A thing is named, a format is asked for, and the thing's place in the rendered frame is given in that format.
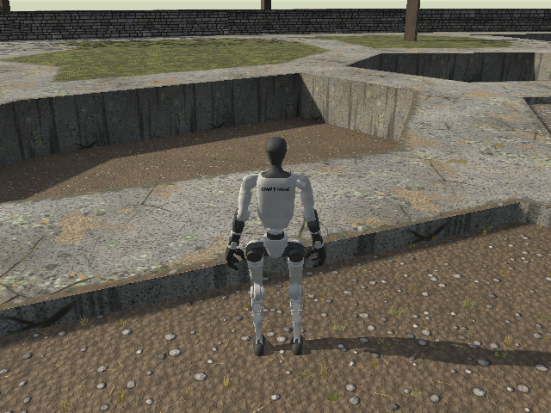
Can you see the right robot hand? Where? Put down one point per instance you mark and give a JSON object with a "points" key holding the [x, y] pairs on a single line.
{"points": [[320, 255]]}

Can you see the left robot hand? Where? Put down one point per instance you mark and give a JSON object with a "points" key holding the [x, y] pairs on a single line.
{"points": [[230, 258]]}

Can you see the right robot forearm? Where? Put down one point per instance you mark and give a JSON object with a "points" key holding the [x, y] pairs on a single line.
{"points": [[315, 232]]}

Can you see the left robot forearm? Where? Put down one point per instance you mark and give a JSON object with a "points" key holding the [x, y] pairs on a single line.
{"points": [[236, 232]]}

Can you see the robot left upper arm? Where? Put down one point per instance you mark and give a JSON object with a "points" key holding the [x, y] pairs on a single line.
{"points": [[244, 199]]}

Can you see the robot right upper arm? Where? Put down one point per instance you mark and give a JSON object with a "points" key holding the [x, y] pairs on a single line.
{"points": [[302, 182]]}

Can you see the robot head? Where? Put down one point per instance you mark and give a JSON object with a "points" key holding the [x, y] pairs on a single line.
{"points": [[276, 148]]}

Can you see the right robot thigh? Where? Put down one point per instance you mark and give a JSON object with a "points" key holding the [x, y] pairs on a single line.
{"points": [[295, 253]]}

